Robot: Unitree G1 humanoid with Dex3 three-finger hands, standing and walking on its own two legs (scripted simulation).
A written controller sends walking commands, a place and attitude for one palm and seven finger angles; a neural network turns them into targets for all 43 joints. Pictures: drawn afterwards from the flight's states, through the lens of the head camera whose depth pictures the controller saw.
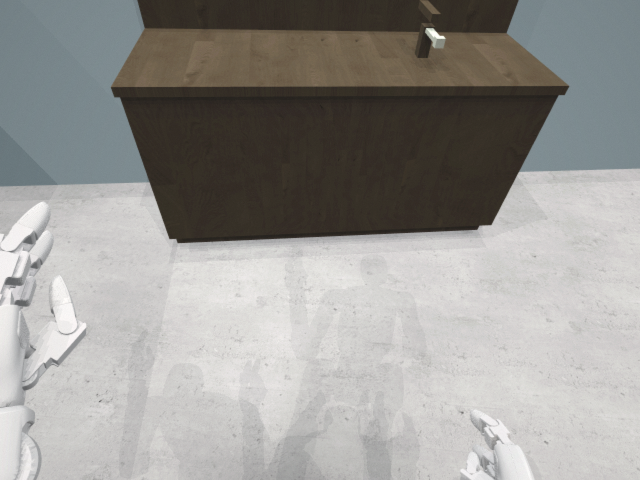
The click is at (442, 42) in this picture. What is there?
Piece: tap's lever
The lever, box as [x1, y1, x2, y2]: [432, 36, 445, 47]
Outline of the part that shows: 434,36 432,45 434,47 443,47 445,38 443,36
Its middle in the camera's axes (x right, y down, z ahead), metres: +0.36 -0.60 +1.18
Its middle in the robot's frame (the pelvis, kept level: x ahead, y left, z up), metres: +1.31 -0.28 +0.05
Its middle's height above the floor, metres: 0.82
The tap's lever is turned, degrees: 0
